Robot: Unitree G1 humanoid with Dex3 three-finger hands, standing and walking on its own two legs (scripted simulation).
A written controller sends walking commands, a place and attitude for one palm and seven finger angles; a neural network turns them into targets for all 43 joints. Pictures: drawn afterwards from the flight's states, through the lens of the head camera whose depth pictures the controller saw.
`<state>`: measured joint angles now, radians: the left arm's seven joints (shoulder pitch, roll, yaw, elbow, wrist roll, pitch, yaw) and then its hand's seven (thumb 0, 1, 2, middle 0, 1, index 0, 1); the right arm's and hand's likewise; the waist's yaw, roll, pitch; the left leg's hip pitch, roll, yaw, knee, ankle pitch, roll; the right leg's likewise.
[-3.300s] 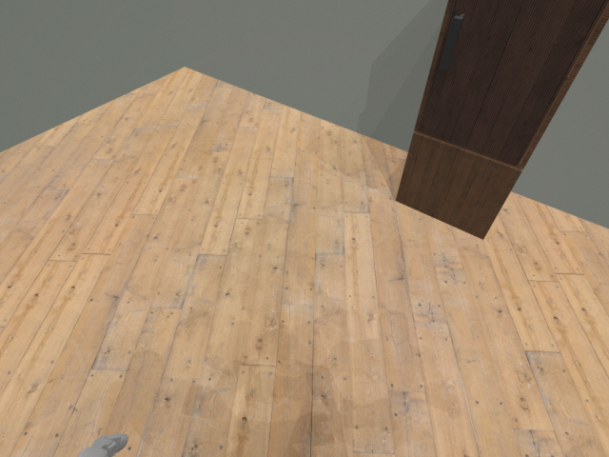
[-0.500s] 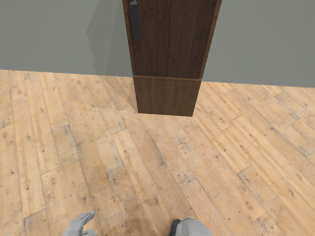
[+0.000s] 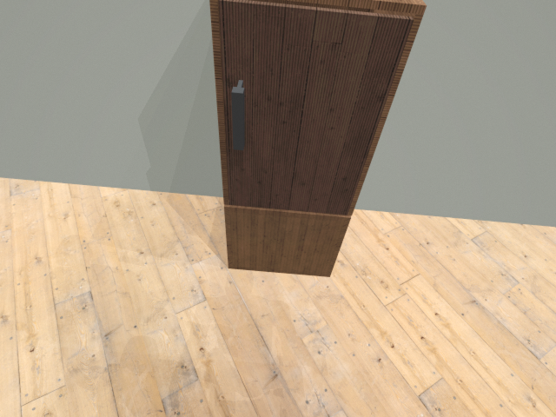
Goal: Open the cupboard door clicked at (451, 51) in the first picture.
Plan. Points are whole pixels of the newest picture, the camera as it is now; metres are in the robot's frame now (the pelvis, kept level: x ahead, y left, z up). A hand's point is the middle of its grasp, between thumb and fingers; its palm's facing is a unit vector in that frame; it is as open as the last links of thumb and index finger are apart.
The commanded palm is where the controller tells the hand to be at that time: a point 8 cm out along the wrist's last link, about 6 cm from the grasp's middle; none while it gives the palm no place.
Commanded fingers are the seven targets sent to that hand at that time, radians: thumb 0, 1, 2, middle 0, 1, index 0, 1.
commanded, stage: take the last steps up to it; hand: left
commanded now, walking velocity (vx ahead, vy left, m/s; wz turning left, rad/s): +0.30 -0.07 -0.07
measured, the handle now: (239, 115) +0.76 +0.16 +0.02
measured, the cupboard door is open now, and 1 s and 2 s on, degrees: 0 0 0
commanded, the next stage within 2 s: come to a stop and stand still in 0.36 s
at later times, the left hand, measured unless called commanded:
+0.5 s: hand (221, 352) +0.26 +0.12 -0.16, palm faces -0.02 -0.98 -0.21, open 7.3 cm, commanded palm none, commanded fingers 0.00 0.90 0.90 -0.20 -0.30 -0.20 -0.30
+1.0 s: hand (184, 367) +0.23 +0.18 -0.18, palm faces +0.05 -0.98 -0.18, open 7.4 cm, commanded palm none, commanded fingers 0.00 0.90 0.90 -0.20 -0.30 -0.20 -0.30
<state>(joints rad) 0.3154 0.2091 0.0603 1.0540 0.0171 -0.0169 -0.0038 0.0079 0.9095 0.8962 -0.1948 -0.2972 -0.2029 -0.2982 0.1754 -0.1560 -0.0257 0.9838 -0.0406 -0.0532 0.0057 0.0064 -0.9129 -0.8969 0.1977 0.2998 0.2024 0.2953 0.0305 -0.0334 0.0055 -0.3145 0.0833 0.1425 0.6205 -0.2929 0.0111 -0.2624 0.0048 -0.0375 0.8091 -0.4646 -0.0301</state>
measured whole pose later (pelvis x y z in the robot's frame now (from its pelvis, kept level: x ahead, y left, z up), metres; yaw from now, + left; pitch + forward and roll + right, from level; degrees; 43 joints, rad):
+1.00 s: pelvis +0.20 -0.01 +0.01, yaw -1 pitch +0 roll -2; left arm 0.21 0.21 0.06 1.03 0.02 0.05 0.03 0.01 0.91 0.90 -0.19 -0.30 -0.20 -0.30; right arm 0.14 -0.15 -0.02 0.99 -0.03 0.02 -0.04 0.01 -0.92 -0.90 0.20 0.30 0.20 0.30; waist 0.03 -0.05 0.09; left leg -0.30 0.02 0.10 0.53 -0.23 0.06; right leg -0.40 -0.02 0.00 1.00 -0.46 0.02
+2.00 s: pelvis +0.15 -0.05 +0.01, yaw -1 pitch +0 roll -2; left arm 0.32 0.10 -0.01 1.12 0.02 -0.03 0.05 0.01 0.91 0.90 -0.20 -0.30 -0.21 -0.30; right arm 0.25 -0.18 -0.02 1.08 -0.02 0.00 -0.03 0.02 -0.94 -0.90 0.20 0.30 0.20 0.30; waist -0.01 0.05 0.03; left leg -0.25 0.06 0.03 0.58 -0.32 -0.01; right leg -0.17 0.02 -0.08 0.49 -0.31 -0.02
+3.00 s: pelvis +0.23 -0.05 +0.01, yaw +1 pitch +1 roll +0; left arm 0.23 0.16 0.03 1.02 0.02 0.03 0.04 0.01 0.91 0.90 -0.20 -0.30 -0.20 -0.30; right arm 0.22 -0.16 -0.01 1.02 -0.03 -0.01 -0.05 0.01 -0.92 -0.90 0.20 0.30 0.20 0.30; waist 0.01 0.01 0.11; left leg -0.15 0.01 0.05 0.48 -0.35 0.02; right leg -0.41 -0.05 -0.05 0.88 -0.48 0.00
